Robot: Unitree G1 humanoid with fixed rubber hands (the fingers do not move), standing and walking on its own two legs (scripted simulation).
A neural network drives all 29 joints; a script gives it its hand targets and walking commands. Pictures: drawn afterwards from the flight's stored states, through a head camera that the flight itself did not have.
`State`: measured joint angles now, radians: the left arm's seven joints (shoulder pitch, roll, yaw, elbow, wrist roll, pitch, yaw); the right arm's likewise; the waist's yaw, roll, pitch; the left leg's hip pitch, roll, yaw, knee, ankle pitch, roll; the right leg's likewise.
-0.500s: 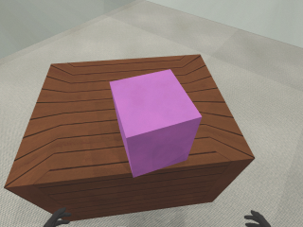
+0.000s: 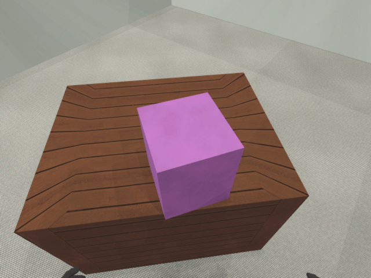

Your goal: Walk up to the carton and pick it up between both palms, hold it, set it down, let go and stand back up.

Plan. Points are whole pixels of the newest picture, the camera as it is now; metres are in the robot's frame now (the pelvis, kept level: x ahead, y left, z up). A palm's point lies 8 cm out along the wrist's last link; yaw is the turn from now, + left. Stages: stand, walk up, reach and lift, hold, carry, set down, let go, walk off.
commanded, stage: stand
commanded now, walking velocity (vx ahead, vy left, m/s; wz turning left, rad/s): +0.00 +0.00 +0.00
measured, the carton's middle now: (186, 156) +0.44 +0.02 -0.04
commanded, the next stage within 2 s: walk up in 1.62 s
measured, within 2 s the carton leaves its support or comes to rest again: neither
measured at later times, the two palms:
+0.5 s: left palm out of the picture +0.08 +0.28 -0.10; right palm out of the picture +0.08 -0.29 -0.10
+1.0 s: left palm out of the picture +0.09 +0.29 -0.10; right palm out of the picture +0.08 -0.30 -0.10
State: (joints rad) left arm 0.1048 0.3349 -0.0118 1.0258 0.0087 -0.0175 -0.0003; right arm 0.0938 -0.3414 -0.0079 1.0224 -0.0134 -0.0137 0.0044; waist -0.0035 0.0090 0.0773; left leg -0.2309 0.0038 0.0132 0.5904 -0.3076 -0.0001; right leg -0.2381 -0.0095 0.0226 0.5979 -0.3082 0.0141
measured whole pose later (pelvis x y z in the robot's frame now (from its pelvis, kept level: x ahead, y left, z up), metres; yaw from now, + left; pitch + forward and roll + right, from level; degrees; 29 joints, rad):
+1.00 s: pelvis +0.00 +0.00 +0.02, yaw -1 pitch -3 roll +0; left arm 0.09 0.33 -0.01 1.12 0.01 -0.02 0.00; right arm 0.09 -0.35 -0.01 1.12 -0.01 -0.01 0.01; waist -0.01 0.01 0.06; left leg -0.13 0.01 0.02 0.37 -0.20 0.00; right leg -0.14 -0.01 0.03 0.38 -0.19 0.02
